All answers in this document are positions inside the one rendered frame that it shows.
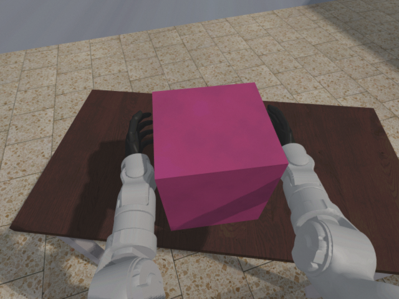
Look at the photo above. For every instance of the robot left upper arm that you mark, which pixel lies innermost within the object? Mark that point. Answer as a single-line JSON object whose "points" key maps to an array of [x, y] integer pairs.
{"points": [[138, 278]]}

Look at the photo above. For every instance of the carton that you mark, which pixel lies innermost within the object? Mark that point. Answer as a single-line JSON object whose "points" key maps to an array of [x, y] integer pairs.
{"points": [[217, 157]]}

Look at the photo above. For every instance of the robot right forearm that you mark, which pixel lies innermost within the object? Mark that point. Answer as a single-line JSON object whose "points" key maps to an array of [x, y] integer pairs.
{"points": [[304, 192]]}

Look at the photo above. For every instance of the robot left hand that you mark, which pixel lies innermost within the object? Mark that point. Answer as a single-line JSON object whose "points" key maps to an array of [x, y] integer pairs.
{"points": [[133, 142]]}

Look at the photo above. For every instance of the table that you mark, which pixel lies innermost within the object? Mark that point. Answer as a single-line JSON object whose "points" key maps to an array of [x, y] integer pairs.
{"points": [[76, 195]]}

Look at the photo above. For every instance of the robot right upper arm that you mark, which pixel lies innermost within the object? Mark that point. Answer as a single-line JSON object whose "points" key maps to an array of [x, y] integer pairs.
{"points": [[339, 262]]}

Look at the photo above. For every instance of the robot left forearm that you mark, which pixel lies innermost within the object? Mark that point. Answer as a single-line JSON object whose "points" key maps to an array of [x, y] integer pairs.
{"points": [[134, 221]]}

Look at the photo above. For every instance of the robot right hand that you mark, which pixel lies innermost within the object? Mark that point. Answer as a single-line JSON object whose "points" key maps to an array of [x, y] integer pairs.
{"points": [[281, 125]]}

